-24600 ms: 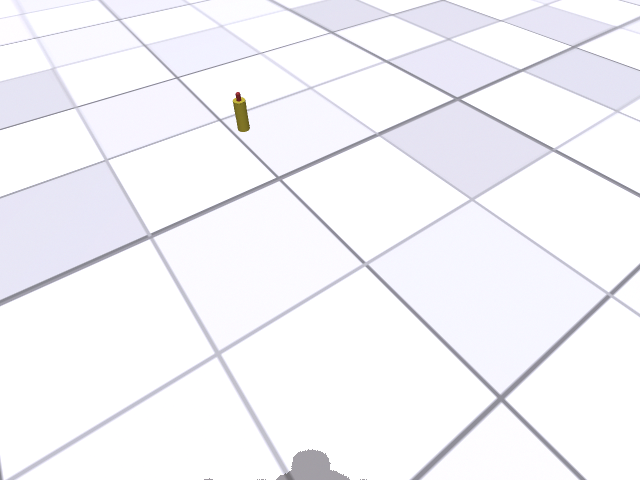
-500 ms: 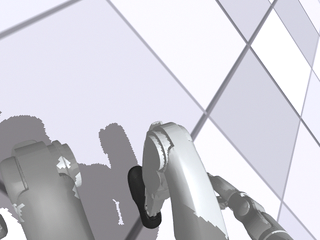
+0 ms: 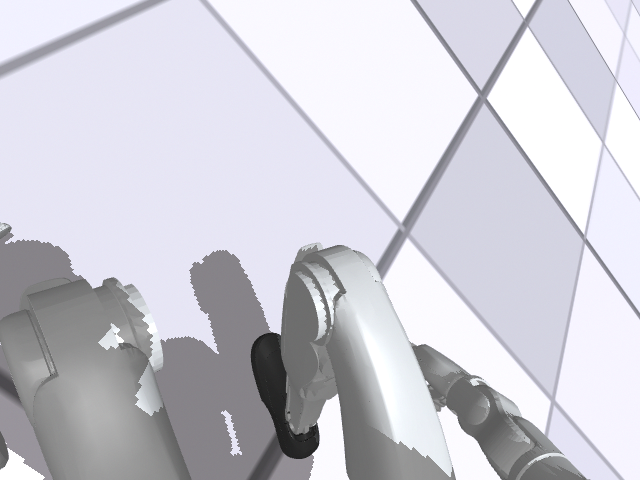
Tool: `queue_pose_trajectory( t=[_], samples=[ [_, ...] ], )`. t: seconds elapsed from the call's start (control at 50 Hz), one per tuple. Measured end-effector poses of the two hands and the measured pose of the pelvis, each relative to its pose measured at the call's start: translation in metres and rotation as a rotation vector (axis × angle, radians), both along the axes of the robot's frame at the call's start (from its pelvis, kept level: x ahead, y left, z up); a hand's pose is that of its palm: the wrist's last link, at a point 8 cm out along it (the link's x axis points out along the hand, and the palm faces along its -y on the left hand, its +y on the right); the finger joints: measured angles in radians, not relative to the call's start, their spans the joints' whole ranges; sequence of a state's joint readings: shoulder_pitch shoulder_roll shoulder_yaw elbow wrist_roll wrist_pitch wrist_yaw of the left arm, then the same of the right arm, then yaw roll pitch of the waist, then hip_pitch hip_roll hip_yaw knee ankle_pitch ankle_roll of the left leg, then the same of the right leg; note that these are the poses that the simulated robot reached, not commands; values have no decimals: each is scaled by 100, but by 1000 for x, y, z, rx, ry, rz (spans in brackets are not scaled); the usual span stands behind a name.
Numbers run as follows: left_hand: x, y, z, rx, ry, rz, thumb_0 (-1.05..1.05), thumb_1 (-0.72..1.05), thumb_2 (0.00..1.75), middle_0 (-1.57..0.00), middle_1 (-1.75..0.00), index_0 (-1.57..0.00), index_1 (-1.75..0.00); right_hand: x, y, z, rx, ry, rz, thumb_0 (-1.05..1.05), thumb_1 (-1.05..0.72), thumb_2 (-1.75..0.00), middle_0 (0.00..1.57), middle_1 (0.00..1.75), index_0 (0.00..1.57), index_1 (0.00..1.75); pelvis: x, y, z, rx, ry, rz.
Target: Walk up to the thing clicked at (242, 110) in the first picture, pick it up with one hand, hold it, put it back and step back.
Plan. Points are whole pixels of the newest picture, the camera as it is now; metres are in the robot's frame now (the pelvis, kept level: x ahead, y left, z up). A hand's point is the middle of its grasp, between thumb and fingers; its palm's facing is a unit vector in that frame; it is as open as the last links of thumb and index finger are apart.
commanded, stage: open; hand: left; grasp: from the side
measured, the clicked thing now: out of the picture +0.41 +0.32 -0.16
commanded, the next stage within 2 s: withdraw in 0.06 s
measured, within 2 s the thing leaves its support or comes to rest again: rests again in 0.52 s
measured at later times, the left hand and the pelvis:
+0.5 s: hand out of the picture +0.41 +0.36 -0.10, palm faces +0.46 -0.89 +0.00, open 17.4 cm; pelvis +0.00 +0.00 +0.01, yaw +1 degrees
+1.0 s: hand out of the picture +0.33 +0.44 +0.01, palm faces +0.47 -0.77 -0.42, open 17.3 cm; pelvis +0.01 -0.01 +0.07, yaw +7 degrees
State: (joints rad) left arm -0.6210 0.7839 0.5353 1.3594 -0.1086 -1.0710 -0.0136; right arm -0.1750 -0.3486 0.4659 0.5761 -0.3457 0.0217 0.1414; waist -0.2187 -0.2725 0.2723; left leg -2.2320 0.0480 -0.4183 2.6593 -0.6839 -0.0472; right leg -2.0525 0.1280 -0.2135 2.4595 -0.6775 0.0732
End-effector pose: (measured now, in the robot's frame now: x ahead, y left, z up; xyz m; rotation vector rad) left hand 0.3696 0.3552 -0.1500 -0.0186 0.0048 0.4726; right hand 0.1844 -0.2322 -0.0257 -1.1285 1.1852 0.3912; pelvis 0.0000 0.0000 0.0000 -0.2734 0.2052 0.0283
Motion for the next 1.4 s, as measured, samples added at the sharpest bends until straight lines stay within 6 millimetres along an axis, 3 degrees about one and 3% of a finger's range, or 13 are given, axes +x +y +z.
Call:
queue_pose_trajectory(
  t=[0.2,0.38,0.52,0.68,0.84,0.94,1.02,1.1,1.18,1.28,1.4],
  samples=[
    [-2,0,-2,-6,5,-3,-1,-54,17,-36,-25,-35,-24,-4,2,3,-2,5,-8,0,-92,-90,20,30,21,30,-1,2,2,-10,0,-4],
    [-3,13,8,14,-28,0,-1,-56,7,-14,-6,-13,-6,-8,1,3,-14,8,-35,0,-91,-90,20,30,21,30,-1,2,3,-9,3,-2],
    [-6,45,51,63,-68,-1,-1,-52,4,-8,-2,-8,-2,-12,-1,1,17,0,-125,0,-90,-89,20,30,21,30,3,1,10,-2,54,12],
    [-26,75,94,49,-4,12,-1,-52,2,-5,-1,-6,0,-4,1,-2,109,-47,-223,0,-89,-89,20,30,21,30,6,0,24,17,137,32],
    [-46,100,126,143,262,38,-1,-50,5,-6,-3,-5,-3,3,-1,-2,193,-83,-372,0,-89,-90,20,30,21,30,4,-6,44,54,211,61],
    [-65,116,167,219,379,102,-1,-50,6,-6,-5,-6,-5,0,-7,-1,233,-72,-456,0,-90,-90,20,30,21,30,5,-11,60,76,263,80],
    [-87,115,199,267,481,138,-1,-51,7,-6,-5,-6,-5,-3,-11,4,266,-61,-528,1,-90,-90,20,30,21,30,6,-14,79,96,308,92],
    [-108,94,225,283,579,128,-1,-52,6,-6,-5,-6,-5,1,-11,20,305,-58,-572,1,-90,-90,20,30,21,30,7,-17,107,115,348,105],
    [-128,63,252,265,657,98,-1,-53,6,-6,-5,-6,-5,16,-6,50,348,-89,-584,1,-90,-90,20,30,21,30,10,-20,144,130,370,117],
    [-150,32,291,211,728,98,-1,-54,5,-6,-5,-6,-5,45,2,102,401,-175,-567,1,-90,-90,20,30,21,30,18,-24,195,146,367,138],
    [-164,12,347,150,769,137,-1,-55,5,-6,-5,-6,-5,83,13,175,456,-309,-526,1,-90,-90,20,30,21,30,34,-24,254,163,329,166]
  ],
)
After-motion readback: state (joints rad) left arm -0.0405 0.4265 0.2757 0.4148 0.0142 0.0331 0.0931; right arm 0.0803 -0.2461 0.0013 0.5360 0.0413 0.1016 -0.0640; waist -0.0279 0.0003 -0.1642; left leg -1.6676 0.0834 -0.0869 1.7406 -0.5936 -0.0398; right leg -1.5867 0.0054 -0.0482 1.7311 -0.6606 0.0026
